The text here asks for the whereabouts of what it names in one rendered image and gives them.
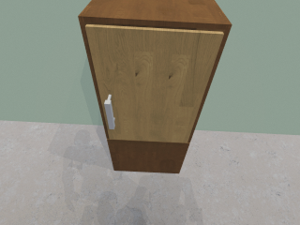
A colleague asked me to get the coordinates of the cupboard door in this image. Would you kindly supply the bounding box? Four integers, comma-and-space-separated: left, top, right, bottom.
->
85, 24, 224, 143

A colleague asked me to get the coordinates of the handle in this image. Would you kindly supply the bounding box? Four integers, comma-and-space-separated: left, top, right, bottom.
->
104, 95, 115, 129

